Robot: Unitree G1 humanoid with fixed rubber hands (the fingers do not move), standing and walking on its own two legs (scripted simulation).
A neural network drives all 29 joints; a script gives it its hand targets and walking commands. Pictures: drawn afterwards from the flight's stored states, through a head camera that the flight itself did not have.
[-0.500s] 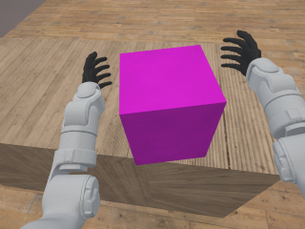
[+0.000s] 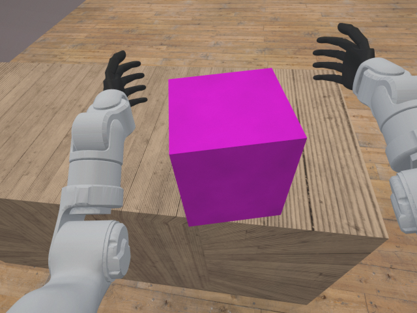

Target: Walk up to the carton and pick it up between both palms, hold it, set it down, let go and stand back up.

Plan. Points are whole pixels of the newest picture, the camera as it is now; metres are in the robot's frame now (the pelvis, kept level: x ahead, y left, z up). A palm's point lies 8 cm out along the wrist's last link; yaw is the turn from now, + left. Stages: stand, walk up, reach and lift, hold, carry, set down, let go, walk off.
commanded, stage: set down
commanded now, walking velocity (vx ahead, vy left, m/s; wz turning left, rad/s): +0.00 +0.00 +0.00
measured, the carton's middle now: (228, 151) +0.43 +0.04 +0.06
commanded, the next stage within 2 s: none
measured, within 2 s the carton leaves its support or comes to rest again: neither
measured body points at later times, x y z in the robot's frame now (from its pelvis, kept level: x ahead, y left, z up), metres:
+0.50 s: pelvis -0.01 +0.00 +0.00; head +0.02 -0.01 +0.45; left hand +0.36 +0.21 +0.16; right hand +0.44 -0.20 +0.15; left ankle +0.02 +0.14 -0.75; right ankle +0.02 -0.09 -0.75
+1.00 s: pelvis +0.00 -0.01 +0.00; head +0.01 +0.00 +0.45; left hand +0.31 +0.20 +0.12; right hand +0.37 -0.22 +0.11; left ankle +0.02 +0.14 -0.75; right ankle +0.02 -0.09 -0.75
